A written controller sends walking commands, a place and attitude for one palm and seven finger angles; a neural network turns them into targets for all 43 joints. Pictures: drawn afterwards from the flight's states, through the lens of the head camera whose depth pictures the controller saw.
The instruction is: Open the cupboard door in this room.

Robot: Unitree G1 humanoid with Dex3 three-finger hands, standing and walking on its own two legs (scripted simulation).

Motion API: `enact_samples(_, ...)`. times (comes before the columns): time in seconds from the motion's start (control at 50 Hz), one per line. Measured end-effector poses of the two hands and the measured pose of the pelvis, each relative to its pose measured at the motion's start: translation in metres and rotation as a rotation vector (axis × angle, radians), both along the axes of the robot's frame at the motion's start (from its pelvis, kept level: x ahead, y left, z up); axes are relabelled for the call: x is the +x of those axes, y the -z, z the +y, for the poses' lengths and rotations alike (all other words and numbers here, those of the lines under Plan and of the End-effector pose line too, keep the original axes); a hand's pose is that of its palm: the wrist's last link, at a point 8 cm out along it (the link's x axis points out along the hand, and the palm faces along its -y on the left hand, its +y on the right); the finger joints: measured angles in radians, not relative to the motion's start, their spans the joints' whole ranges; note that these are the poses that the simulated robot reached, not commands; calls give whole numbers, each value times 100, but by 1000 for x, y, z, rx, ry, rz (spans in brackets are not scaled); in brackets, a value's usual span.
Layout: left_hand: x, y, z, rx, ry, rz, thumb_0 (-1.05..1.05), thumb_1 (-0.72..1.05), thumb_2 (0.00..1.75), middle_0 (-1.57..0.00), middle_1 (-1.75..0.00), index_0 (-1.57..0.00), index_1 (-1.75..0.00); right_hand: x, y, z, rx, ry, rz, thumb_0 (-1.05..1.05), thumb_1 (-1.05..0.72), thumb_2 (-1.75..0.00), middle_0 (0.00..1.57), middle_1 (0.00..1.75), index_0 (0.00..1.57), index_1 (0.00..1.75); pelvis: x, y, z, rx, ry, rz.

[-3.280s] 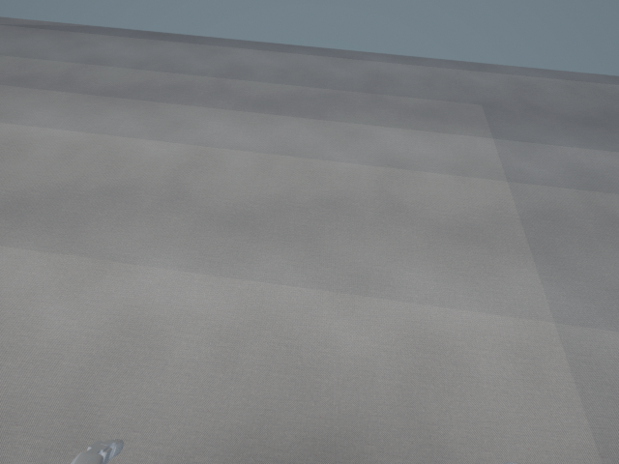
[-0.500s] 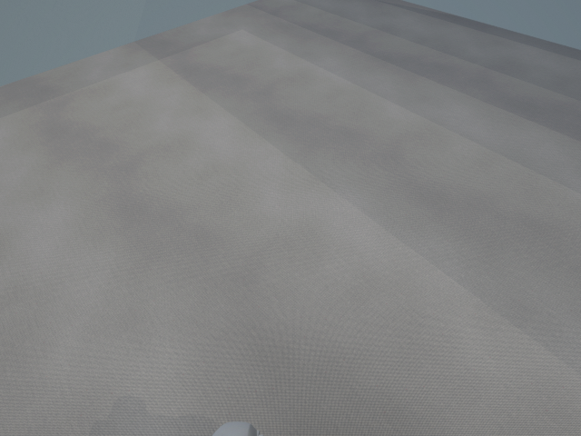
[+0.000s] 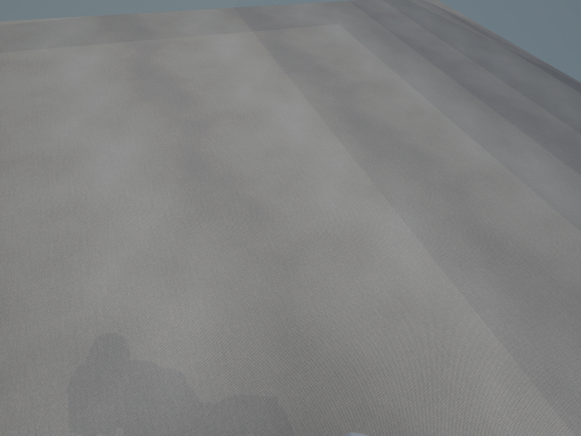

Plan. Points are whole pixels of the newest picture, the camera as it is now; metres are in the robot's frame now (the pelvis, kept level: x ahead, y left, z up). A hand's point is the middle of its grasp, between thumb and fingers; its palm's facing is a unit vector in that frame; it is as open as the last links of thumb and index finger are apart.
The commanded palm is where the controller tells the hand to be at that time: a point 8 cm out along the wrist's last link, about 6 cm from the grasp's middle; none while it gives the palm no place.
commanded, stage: turn or walk to find it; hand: left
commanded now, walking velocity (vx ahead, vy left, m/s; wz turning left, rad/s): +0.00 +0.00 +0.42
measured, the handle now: out of the picture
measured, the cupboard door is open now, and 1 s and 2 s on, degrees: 0 0 0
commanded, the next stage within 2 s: none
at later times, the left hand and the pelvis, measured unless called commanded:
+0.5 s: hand out of the picture +0.04 +0.15 -0.14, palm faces +0.20 -0.94 -0.27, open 7.4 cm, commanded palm none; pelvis -0.02 -0.06 +0.00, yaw +12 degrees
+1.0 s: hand out of the picture -0.12 +0.21 -0.18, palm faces +0.45 -0.86 -0.24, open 7.4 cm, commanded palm none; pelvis -0.06 -0.01 +0.00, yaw +24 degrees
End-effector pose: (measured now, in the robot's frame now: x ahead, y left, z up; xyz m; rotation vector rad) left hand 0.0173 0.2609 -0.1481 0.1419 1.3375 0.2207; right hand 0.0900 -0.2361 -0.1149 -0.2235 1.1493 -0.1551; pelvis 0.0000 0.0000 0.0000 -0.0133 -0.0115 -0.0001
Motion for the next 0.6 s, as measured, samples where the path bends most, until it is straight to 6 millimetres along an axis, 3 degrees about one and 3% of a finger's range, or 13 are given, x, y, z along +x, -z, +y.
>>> enact_samples(0.16,25,-14,-5,30,-4,-87,1,90,90,-20,-30,-20,-29,-23,10,-2,31,1,53,0,-91,-90,20,30,20,30,-5,-2,-6,8,-54,7)
enact_samples(0.32,44,-26,-40,71,3,-193,0,90,90,-20,-30,-20,-29,-59,39,-40,65,10,165,1,-91,-90,20,30,20,30,-14,8,-36,31,-115,17)
enact_samples(0.48,5,-39,-68,77,-73,-185,0,90,90,-21,-30,-20,-30,-58,37,-68,63,-48,212,1,-91,-90,20,30,20,30,-21,-1,-55,51,-203,-3)
enact_samples(0.6,-36,-31,-73,59,-158,-138,0,90,90,-21,-30,-21,-30,-41,31,-68,34,-124,219,1,-91,-90,19,30,19,30,-27,-2,-55,49,-264,-4)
